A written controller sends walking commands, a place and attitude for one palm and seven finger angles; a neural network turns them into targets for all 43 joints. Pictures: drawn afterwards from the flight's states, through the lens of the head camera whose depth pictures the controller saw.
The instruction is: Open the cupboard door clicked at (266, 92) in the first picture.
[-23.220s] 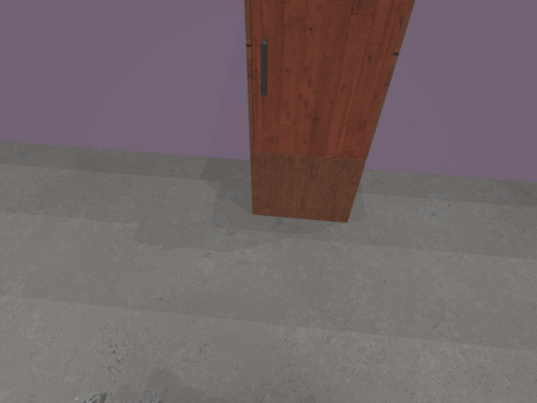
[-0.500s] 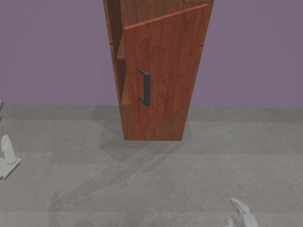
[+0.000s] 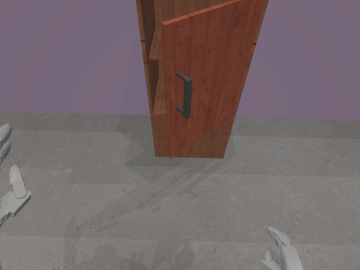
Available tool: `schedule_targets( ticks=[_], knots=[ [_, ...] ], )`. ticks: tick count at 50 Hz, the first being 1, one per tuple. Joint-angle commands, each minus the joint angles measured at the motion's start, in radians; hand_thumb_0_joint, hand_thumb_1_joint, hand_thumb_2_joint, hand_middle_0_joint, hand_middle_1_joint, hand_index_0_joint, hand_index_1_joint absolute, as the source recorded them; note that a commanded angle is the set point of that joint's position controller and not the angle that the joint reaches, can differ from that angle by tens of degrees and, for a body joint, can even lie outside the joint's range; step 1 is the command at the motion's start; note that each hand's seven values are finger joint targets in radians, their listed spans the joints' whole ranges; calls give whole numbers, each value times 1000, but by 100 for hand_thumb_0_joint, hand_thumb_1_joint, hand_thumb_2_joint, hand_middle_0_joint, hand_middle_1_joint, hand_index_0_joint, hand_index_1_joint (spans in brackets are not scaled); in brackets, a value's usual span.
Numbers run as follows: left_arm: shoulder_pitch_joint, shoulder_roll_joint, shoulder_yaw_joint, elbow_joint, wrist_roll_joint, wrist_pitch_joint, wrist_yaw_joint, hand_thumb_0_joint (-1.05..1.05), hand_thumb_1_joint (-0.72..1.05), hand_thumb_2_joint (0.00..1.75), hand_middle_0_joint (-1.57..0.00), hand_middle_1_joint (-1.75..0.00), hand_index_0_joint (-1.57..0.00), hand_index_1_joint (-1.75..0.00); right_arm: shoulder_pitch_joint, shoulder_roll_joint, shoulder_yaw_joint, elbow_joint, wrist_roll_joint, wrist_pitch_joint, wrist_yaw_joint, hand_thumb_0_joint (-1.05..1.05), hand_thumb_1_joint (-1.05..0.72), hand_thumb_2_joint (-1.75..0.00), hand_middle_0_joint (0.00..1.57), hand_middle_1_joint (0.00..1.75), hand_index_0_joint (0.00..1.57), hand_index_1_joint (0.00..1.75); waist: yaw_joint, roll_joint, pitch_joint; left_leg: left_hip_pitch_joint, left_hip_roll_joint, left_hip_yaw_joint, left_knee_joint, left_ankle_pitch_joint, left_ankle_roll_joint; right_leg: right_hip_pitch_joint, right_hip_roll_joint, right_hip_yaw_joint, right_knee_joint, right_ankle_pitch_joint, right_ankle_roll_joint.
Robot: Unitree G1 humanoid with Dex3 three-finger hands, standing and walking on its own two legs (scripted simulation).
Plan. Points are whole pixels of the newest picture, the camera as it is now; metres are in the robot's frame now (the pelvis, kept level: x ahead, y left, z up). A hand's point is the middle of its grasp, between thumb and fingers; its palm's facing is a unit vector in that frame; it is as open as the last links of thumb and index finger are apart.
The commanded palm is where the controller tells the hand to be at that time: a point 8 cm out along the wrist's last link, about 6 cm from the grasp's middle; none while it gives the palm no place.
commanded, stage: let the arm hang, fingers relaxed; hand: left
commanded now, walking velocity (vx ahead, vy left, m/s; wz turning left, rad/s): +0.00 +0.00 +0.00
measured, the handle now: (183, 96) +0.63 +0.03 +0.01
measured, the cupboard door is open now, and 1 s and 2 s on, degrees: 41 41 41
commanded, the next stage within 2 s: look to check the result in 1.20 s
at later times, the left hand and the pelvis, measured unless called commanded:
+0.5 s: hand out of the picture -0.02 +0.17 -0.18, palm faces +0.03 -0.98 -0.19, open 7.1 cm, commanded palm none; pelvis -0.01 -0.01 +0.00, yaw +2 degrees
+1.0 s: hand out of the picture +0.00 +0.17 -0.17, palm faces +0.07 -0.98 -0.21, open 7.3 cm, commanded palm none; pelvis +0.00 -0.01 +0.00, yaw +2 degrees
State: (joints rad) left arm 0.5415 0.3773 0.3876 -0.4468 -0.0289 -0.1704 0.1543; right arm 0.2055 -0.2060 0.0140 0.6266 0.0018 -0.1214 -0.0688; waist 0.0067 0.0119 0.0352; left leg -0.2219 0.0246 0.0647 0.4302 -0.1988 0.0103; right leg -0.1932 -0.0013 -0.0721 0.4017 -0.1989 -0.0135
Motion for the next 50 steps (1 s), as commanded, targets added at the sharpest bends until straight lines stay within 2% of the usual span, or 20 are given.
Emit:
schedule_targets(
  ticks=[1, 4, 5, 6, 7, 8, 9, 10, 12, 13, 14, 16, 18, 19, 22, 24, 30, 36, 40, 50],
  knots=[
    [-19, 184, 125, -203, -7, -65, 19, 0, 90, 90, -20, -30, -20, -30, -83, -119, -47, -159, -4, -54, -17, 0, -90, -90, 20, 30, 20, 30, -4, 48, -110, -27, 44, -82, -95, 39, -2, 75, -35, 89, -67, 91, 20],
    [-25, 199, 133, -213, -6, -66, 20, 0, 90, 90, -20, -30, -20, -30, -88, -123, -51, -160, -5, -55, -19, 0, -90, -90, 20, 30, 20, 30, -3, 65, -104, -32, 39, -83, -102, 15, -5, 70, -34, 89, -82, 67, 19],
    [-109, 30, -283, 587, 83, 75, -127, 0, 90, 90, -20, -30, -20, -30, -128, -308, -98, 111, -6, -76, 80, 0, -90, -90, 20, 30, 20, 30, -49, 66, 8, -146, 83, -137, 50, 171, 19, -83, -104, 42, 84, 142, -13],
    [-106, 17, -256, 627, 63, 142, -150, 0, 90, 90, -20, -30, -20, -30, -44, -256, -94, 107, -1, -4, 80, 0, -90, -90, 20, 30, 20, 30, -31, 82, -75, -78, 98, -120, 25, 209, 16, -90, -93, 84, 82, 71, -18],
    [-129, -3, -269, 655, 60, 153, -155, 0, 90, 90, -20, -30, -20, -30, -40, -235, -81, 101, -9, 21, 77, 0, -90, -90, 20, 30, 20, 30, -24, 66, -100, -119, 120, -156, 6, 146, 43, -82, -74, 64, 119, -25, -18],
    [-162, 4, -278, 698, 64, 157, -157, 0, 90, 90, -20, -30, -20, -30, -56, -240, -71, 94, -15, 37, 76, 0, -90, -90, 20, 30, 20, 30, -17, 41, -83, -168, 124, -184, -20, 101, 59, -61, -59, 60, 146, -58, -17],
    [-190, 21, -284, 751, 68, 156, -157, 0, 90, 90, -20, -30, -20, -30, -65, -239, -67, 97, -21, 48, 74, 0, -90, -90, 20, 30, 20, 30, -7, -72, -87, -173, 122, -199, -27, 83, 62, -30, -57, 71, 136, -60, -25],
    [-209, 31, -288, 813, 69, 155, -159, 0, 90, 90, -20, -30, -20, -30, -69, -243, -64, 109, -25, 55, 73, 0, -90, -90, 20, 30, 20, 30, 0, -132, -97, -168, 106, -190, -10, 71, 60, -8, -78, 84, 98, -34, -26],
    [-277, 61, -300, 952, 69, 154, -156, 0, 90, 90, -20, -30, -20, -30, -62, -239, -63, 152, -26, 75, 74, 0, -90, -90, 20, 30, 20, 30, -10, -218, -113, -94, 58, -150, 40, 78, 43, -30, -132, 131, 37, 5, -51],
    [-309, 60, -312, 1018, 65, 158, -154, 0, 90, 90, -20, -30, -20, -30, -54, -228, -57, 176, -26, 86, 73, 0, -90, -90, 20, 30, 20, 30, -19, -192, -113, -55, 44, -134, 52, 84, 34, -50, -150, 142, 16, 5, -60],
    [-326, 60, -325, 1078, 60, 163, -149, 0, 90, 90, -20, -30, -20, -30, -51, -211, -49, 195, -28, 97, 74, 0, -90, -90, 20, 30, 20, 30, -20, -135, -93, -34, 34, -121, 52, 82, 26, -67, -159, 144, 1, -8, -66],
    [-341, 29, -347, 1192, 52, 169, -144, 0, 90, 90, -20, -30, -20, -30, -45, -170, -32, 245, -31, 111, 72, 0, -90, -90, 20, 30, 20, 30, -22, 5, -77, -22, 46, -128, 1, 77, 19, -62, -137, 137, 2, -38, -52],
    [-320, 9, -357, 1292, 47, 170, -140, 0, 90, 90, -20, -30, -20, -30, -42, -153, -24, 289, -29, 116, 66, 0, -90, -90, 20, 30, 20, 30, -10, 96, -58, -58, 63, -145, -59, 26, 20, -13, -116, 122, -6, -63, -35],
    [-303, 11, -357, 1330, 47, 168, -138, 0, 90, 90, -20, -30, -20, -30, -33, -150, -23, 302, -26, 119, 63, 0, -90, -90, 20, 30, 20, 30, -3, 70, -57, -60, 64, -147, -62, 16, 19, 8, -113, 118, -22, -62, -32],
    [-269, -32, -353, 1429, 40, 164, -136, 0, 90, 90, -20, -30, -20, -30, 8, -113, -24, 364, -27, 124, 54, 0, -90, -90, 20, 30, 20, 30, -7, 130, -56, -38, 57, -130, -64, -13, 13, 14, -124, 117, -58, -64, -41],
    [-264, -31, -354, 1472, 39, 162, -135, 0, 90, 90, -20, -30, -20, -30, 40, -109, -28, 391, -24, 129, 50, 0, -90, -90, 20, 30, 20, 30, -9, 93, -23, -37, 58, -132, -68, -40, 13, -2, -121, 110, -85, -95, -44],
    [-240, -61, -359, 1549, 37, 163, -131, 0, 90, 90, -20, -30, -20, -30, 124, -73, -32, 455, -22, 134, 44, 0, -90, -90, 20, 30, 20, 30, -20, -10, 9, -18, 57, -123, -69, -43, 19, -32, -127, 92, -112, -147, -45],
    [-214, -87, -358, 1572, 35, 164, -125, 0, 90, 90, -20, -30, -20, -30, 156, -44, -30, 482, -23, 131, 40, 0, -90, -90, 20, 30, 20, 30, -15, -5, 31, -25, 61, -124, -83, -31, 21, -35, -119, 81, -93, -130, -42],
    [-208, -101, -357, 1578, 37, 164, -121, 0, 90, 90, -20, -30, -20, -30, 159, -29, -29, 489, -24, 127, 39, 0, -90, -90, 20, 30, 20, 30, -12, -32, 47, -34, 63, -125, -95, -14, 21, -25, -116, 76, -81, -103, -38],
    [-230, -113, -351, 1567, 38, 161, -118, 0, 90, 90, -20, -30, -20, -30, 143, -12, -27, 500, -26, 122, 40, 0, -90, -90, 20, 30, 20, 30, -11, -5, 67, -33, 59, -118, -101, 9, 13, -18, -119, 76, -83, -79, -33]
  ],
)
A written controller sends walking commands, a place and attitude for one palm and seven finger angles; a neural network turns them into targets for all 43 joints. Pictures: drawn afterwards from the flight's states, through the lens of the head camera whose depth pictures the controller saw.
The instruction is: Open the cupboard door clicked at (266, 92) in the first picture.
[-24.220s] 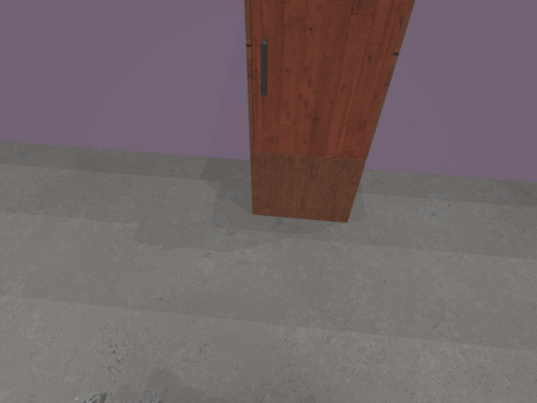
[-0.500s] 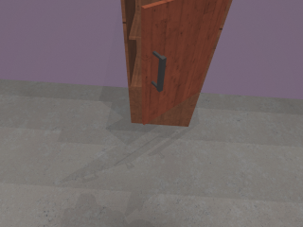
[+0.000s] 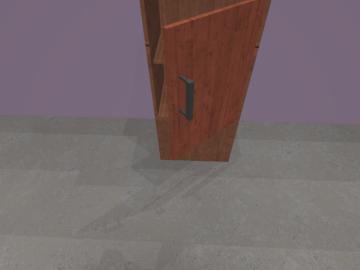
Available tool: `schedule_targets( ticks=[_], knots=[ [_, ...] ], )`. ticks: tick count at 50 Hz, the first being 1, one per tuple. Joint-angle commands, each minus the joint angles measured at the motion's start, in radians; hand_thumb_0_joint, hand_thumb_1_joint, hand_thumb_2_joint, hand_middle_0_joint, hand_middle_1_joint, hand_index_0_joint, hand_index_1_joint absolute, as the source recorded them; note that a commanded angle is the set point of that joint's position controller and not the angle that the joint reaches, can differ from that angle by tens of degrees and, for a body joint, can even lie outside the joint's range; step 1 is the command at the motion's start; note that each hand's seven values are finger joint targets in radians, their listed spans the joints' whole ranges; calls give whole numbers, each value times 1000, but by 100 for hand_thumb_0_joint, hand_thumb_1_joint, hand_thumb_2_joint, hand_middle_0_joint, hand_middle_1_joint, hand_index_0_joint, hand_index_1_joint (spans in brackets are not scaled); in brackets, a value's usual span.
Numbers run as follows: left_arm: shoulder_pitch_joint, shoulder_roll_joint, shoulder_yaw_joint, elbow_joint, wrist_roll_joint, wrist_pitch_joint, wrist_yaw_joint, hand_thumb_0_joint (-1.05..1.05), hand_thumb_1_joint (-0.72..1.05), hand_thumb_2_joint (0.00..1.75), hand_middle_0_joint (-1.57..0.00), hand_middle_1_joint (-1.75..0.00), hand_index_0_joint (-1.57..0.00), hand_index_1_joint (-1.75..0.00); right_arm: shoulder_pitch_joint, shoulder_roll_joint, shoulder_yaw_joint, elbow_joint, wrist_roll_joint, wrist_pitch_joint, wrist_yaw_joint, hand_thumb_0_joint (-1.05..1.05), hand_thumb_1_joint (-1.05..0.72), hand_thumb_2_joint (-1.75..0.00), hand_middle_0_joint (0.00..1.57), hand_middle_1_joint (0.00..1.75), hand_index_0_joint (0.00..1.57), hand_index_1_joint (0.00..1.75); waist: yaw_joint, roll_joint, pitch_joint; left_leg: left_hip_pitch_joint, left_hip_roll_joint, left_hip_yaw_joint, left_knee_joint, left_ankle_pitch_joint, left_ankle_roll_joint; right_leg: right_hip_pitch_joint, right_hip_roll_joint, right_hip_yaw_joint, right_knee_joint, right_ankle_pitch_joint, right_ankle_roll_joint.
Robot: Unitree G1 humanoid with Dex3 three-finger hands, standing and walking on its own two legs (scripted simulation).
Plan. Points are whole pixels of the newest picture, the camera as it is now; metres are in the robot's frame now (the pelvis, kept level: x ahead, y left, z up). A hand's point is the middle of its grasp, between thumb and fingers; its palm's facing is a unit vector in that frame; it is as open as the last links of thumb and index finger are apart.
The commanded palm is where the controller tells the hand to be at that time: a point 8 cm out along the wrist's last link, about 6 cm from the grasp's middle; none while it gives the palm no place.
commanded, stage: let the arm hang, fingers relaxed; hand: left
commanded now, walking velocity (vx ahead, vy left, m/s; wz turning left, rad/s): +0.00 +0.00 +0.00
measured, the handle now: (185, 98) +0.64 +0.02 +0.01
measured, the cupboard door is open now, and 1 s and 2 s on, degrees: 41 41 41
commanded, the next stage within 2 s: look to check the result in 0.20 s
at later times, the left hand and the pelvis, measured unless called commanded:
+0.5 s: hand out of the picture +0.02 +0.18 -0.17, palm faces +0.03 -0.97 -0.23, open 7.4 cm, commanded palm none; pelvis +0.01 -0.01 +0.00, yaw +0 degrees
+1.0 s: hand out of the picture +0.06 +0.19 -0.16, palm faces +0.01 -0.96 -0.26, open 7.4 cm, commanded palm none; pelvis +0.02 -0.02 +0.00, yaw -1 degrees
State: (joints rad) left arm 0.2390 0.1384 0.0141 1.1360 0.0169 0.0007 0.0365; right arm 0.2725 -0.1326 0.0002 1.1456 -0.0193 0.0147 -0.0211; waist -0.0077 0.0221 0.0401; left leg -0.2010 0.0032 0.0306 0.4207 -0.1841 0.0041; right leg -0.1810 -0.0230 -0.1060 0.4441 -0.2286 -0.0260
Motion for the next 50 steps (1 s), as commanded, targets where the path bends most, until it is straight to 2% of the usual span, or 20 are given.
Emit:
schedule_targets(
  ticks=[1, 8, 9, 14, 18, 20, 27, 31, 34, 43, 47, 48, 50],
  knots=[
    [73, 123, 22, -17, -8, -11, -1, 0, 90, 90, -20, -30, -20, -30, 71, -86, -14, -20, -6, -14, -9, 0, -90, -90, 20, 30, 20, 30, 6, 8, 67, -54, 80, -84, -95, -8, 19, -31, -97, 114, -127, -46, -21],
    [50, 148, 27, -21, -9, -17, -5, 0, 90, 90, -20, -30, -20, -30, 55, -112, -17, -26, -4, -18, -10, 0, -90, -90, 20, 30, 20, 30, 3, -3, 40, -33, 82, -85, -90, 26, 17, -3, -102, 116, -137, -19, -24],
    [54, 151, 29, -23, -8, -18, -4, 0, 90, 90, -20, -30, -20, -30, 50, -114, -19, -31, -2, -18, -10, 0, -90, -90, 20, 30, 20, 30, 6, -18, 38, -24, 83, -84, -85, 38, 19, -5, -101, 113, -140, -13, -25],
    [43, 160, 29, -20, -9, -21, -5, 0, 90, 90, -20, -30, -20, -30, 40, -128, -20, -30, -1, -19, -11, 0, -90, -90, 20, 30, 20, 30, 3, -5, 18, -1, 88, -83, -81, 65, 18, 9, -102, 112, -143, 16, -26],
    [36, 168, 27, -14, -10, -22, -7, 0, 90, 90, -20, -30, -20, -30, 26, -139, -20, -26, -1, -20, -12, 0, -90, -90, 20, 30, 20, 30, 3, -6, 20, 3, 90, -85, -89, 72, 17, 20, -106, 115, -149, 32, -25],
    [38, 169, 26, -13, -9, -23, -6, 0, 90, 90, -20, -30, -20, -30, 20, -139, -19, -27, -1, -18, -11, 0, -90, -90, 20, 30, 20, 30, 1, -25, 29, 8, 89, -83, -86, 69, 18, 10, -109, 117, -160, 19, -27],
    [20, 182, 26, -11, -9, -24, -8, 0, 90, 90, -20, -30, -20, -30, -6, -164, -20, -28, -2, -21, -12, 0, -90, -90, 20, 30, 20, 30, 2, 3, 13, 28, 97, -89, -97, 92, 17, 27, -103, 117, -156, 65, -24],
    [11, 192, 26, -12, -9, -25, -9, 0, 90, 90, -20, -30, -20, -30, -22, -175, -20, -32, -1, -20, -11, 0, -90, -90, 20, 30, 20, 30, 2, -14, 26, 31, 98, -85, -103, 80, 16, 19, -107, 120, -169, 51, -23],
    [10, 200, 27, -16, -8, -28, -9, 0, 90, 90, -20, -30, -20, -30, -31, -186, -22, -36, 0, -20, -10, 0, -90, -90, 20, 30, 20, 30, 4, -21, 9, 44, 99, -85, -101, 90, 18, 28, -106, 120, -171, 65, -23],
    [-17, 219, 28, -21, -10, -32, -10, 0, 90, 90, -20, -30, -20, -30, -55, -205, -22, -36, -2, -24, -11, 0, -90, -90, 20, 30, 20, 30, 4, -13, -13, 58, 104, -82, -106, 134, 13, 62, -110, 123, -165, 160, -24],
    [-27, 219, 29, -24, -9, -30, -9, 0, 90, 90, -20, -30, -20, -30, -59, -204, -22, -35, -3, -24, -12, 0, -90, -90, 20, 30, 20, 30, 3, -15, -16, 72, 111, -76, -107, 147, 11, 60, -107, 130, -160, 189, -24],
    [-15, 186, 27, -23, -10, -22, -8, 0, 90, 90, -20, -30, -20, -30, -43, -170, -17, -31, -4, -19, -15, 0, -90, -90, 20, 30, 20, 30, 1, -15, -18, 77, 115, -59, -90, 153, 5, 48, -109, 136, -149, 218, -21],
    [-8, 189, 35, -33, -7, -8, -7, 0, 90, 90, -20, -30, -20, -30, -14, -159, -22, -33, -3, -8, -21, 0, -90, -90, 20, 30, 20, 30, -1, -18, -19, 69, 119, -28, -51, 134, -1, 35, -108, 156, -116, 260, -23]
  ],
)
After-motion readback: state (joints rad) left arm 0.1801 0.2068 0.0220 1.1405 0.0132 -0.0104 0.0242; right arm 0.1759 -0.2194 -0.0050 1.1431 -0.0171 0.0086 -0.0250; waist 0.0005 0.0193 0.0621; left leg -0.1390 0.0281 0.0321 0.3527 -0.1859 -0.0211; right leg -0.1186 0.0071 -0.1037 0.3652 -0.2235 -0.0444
